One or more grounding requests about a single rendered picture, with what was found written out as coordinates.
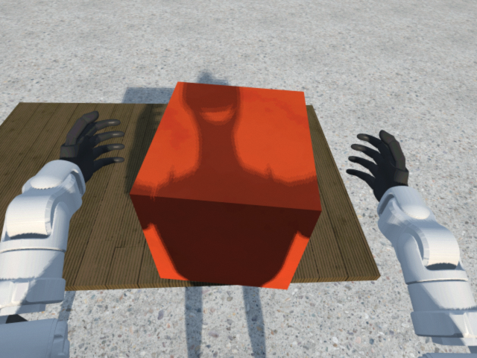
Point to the left robot hand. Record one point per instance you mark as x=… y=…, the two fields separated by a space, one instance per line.
x=80 y=142

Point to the left robot forearm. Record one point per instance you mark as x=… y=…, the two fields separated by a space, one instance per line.
x=34 y=239

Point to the right robot forearm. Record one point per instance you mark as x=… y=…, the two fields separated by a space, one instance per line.
x=429 y=255

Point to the robot left upper arm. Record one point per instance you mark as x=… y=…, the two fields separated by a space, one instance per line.
x=45 y=338

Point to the right robot hand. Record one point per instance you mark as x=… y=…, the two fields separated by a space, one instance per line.
x=389 y=170

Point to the carton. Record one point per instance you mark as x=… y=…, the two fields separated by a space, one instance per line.
x=228 y=191

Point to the table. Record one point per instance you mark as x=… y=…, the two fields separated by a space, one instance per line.
x=106 y=246

